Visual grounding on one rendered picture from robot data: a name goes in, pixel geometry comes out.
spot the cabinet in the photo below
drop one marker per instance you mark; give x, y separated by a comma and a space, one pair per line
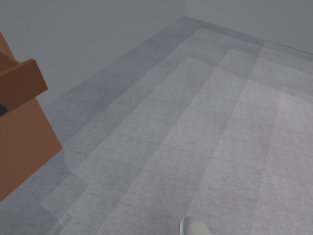
27, 140

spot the robot right thigh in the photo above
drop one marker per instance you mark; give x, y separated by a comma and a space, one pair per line
190, 225

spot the drawer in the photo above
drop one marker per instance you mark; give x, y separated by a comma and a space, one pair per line
19, 82

